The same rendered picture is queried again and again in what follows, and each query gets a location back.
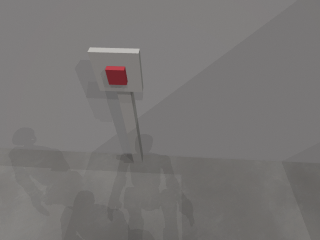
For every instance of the button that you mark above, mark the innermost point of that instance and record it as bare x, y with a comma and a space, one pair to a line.
116, 75

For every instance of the panel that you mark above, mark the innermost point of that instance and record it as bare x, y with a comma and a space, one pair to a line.
130, 58

